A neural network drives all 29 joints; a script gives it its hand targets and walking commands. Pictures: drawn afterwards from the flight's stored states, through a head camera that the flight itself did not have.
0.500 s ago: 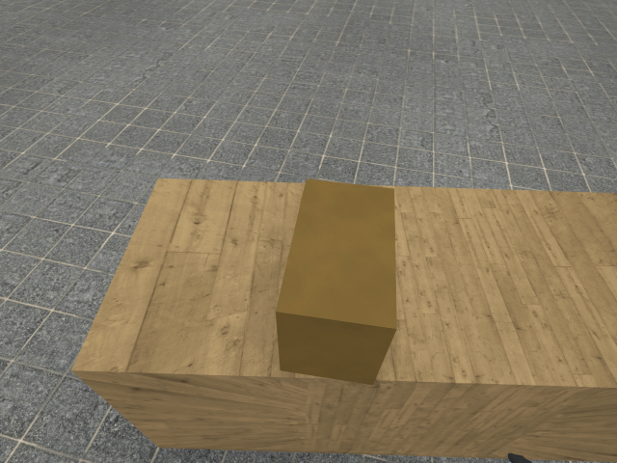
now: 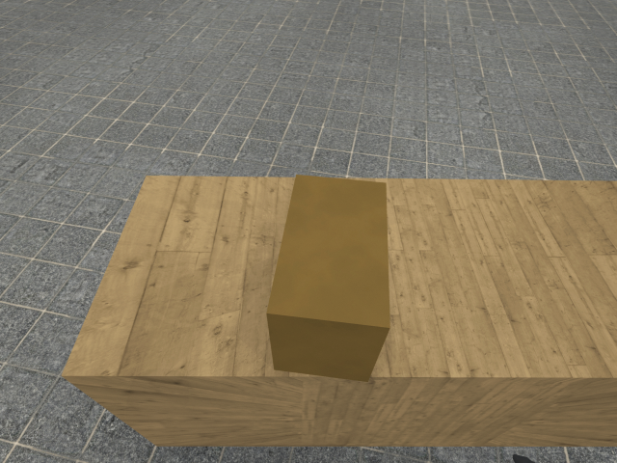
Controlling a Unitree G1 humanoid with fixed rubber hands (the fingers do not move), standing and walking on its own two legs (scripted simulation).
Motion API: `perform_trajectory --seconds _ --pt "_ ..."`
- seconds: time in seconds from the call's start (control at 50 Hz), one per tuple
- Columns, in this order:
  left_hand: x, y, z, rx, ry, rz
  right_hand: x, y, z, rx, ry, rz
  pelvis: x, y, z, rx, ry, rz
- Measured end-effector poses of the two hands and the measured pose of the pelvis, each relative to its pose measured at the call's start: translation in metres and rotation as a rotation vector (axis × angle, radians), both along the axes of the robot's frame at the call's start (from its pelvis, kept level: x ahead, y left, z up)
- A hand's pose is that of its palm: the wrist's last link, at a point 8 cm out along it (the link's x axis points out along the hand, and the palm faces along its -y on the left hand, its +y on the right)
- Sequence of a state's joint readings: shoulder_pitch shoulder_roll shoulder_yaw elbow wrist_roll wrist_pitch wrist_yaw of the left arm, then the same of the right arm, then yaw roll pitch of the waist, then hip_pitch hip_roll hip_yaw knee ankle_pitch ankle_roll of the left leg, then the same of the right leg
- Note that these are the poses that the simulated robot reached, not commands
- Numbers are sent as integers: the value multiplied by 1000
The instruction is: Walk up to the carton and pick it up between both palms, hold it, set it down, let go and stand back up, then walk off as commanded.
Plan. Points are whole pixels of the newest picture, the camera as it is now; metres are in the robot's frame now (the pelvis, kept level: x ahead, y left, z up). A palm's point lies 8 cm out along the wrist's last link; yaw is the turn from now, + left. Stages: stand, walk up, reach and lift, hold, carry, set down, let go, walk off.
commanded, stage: reach and lift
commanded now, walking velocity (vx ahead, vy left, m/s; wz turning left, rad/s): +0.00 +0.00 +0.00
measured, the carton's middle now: (330, 275) +0.45 -0.04 -0.09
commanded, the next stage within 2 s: none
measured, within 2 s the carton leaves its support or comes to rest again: neither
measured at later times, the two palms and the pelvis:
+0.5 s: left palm (118, 450) +0.16 +0.25 -0.09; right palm out of the picture +0.13 -0.30 -0.08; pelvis +0.00 -0.02 -0.01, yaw -2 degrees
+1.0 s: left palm (138, 436) +0.18 +0.22 -0.07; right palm out of the picture +0.14 -0.25 -0.07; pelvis +0.01 -0.01 +0.00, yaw -3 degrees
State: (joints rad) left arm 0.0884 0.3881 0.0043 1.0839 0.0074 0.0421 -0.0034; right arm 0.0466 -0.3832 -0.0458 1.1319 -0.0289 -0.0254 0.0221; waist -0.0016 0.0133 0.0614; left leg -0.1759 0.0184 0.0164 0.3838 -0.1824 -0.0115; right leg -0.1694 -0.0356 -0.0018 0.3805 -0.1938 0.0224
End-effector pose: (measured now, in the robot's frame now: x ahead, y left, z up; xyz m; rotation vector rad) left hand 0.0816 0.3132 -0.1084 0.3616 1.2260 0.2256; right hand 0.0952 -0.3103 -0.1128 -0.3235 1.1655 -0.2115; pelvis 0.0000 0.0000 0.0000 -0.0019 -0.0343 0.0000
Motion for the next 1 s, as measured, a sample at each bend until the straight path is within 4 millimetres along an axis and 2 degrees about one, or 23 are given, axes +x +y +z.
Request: perform_trajectory --seconds 0.08,0.16,0.24,0.32,0.42,0.58,0.74,1.0 --pt "41 -5 -3 30 -8 -3 21 7 -9 32 -85 38 -10 -3 -16 -7 -9 -4" --pt "86 -26 4 13 -87 -62 42 12 -4 44 -196 45 -12 -7 -25 -19 -33 -8" --pt "107 -52 13 -32 -161 -84 51 10 11 38 -267 62 -7 -10 -23 -21 -50 -16" --pt "108 -66 19 -59 -199 -82 50 5 24 22 -290 79 -1 -13 -17 -14 -57 -19" --pt "93 -67 19 -62 -188 -60 42 4 30 24 -298 79 1 -16 -13 -3 -51 -24" --pt "76 -63 26 -70 -229 -33 31 26 26 83 -339 61 2 -19 -9 5 -43 -30" --pt "82 -70 37 -109 -320 -55 35 49 30 123 -417 35 2 -17 -5 6 -48 -35" --pt "94 -93 42 -197 -492 -88 48 64 47 131 -545 31 7 -11 -1 6 -60 -43"
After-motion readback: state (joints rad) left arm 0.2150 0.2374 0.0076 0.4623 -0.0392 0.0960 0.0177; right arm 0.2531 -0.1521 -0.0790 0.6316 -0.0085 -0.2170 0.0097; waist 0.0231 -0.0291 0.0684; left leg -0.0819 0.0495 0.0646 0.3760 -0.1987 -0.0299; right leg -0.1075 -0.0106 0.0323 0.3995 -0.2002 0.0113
